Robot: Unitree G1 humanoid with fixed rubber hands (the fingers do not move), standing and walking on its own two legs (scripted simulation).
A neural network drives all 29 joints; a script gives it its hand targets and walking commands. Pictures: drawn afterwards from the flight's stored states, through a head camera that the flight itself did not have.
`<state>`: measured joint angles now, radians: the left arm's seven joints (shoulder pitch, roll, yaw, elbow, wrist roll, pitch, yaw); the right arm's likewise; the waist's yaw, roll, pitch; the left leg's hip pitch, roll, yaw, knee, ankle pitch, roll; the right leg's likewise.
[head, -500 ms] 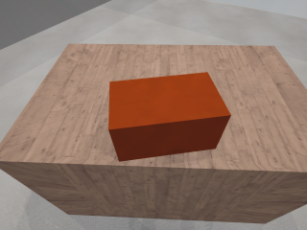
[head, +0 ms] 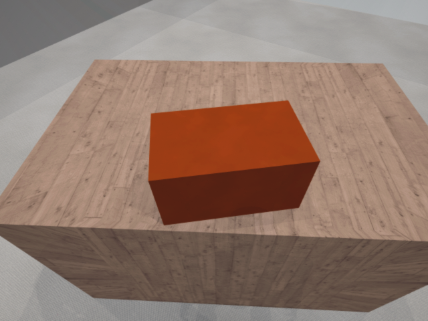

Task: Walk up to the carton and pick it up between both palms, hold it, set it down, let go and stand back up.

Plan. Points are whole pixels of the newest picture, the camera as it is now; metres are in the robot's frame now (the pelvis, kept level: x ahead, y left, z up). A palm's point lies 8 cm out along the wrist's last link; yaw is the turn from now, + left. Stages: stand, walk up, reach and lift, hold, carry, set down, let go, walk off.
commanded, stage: stand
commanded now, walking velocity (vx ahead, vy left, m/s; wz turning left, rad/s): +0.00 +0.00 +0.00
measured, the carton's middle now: (226, 161) +0.44 +0.00 +0.02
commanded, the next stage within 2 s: none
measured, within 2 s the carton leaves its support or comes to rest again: neither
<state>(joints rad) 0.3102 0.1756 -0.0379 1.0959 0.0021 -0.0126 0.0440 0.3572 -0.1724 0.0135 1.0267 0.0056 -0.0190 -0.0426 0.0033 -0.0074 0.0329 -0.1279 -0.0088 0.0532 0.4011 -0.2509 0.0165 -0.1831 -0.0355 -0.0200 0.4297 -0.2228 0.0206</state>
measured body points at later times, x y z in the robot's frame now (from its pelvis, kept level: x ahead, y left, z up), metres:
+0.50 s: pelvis +0.00 -0.01 +0.00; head +0.01 -0.01 +0.45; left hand -0.01 +0.22 -0.16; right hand -0.01 -0.23 -0.16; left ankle -0.02 +0.10 -0.74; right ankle +0.01 -0.13 -0.74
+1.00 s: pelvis +0.00 -0.01 +0.00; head +0.01 -0.01 +0.45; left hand -0.01 +0.21 -0.16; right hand -0.02 -0.24 -0.16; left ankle -0.02 +0.10 -0.74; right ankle +0.01 -0.13 -0.74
